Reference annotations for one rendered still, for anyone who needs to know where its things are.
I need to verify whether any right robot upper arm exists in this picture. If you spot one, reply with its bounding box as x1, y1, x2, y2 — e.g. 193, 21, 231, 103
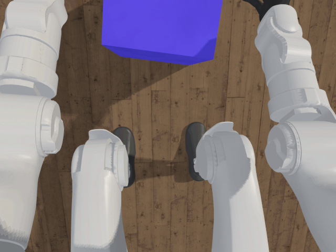
265, 121, 336, 252

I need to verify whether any robot thigh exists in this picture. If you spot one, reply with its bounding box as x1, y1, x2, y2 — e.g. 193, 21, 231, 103
71, 138, 129, 252
199, 130, 269, 252

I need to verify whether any carton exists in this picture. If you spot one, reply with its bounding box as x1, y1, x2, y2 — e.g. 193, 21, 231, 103
101, 0, 223, 65

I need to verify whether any left robot thigh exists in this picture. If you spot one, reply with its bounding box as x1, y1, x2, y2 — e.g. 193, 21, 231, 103
71, 138, 129, 252

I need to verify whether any right robot thigh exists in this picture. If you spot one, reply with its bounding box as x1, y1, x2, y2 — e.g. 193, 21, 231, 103
199, 130, 269, 252

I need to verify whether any left robot upper arm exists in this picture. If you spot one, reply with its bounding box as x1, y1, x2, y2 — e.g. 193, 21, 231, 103
0, 93, 64, 252

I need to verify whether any robot right forearm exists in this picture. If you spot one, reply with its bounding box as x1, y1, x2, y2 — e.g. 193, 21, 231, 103
255, 4, 336, 123

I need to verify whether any robot left forearm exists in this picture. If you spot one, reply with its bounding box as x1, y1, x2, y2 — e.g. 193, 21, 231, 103
0, 0, 68, 99

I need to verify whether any right robot hand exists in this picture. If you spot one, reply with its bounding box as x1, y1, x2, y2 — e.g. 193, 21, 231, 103
243, 0, 290, 22

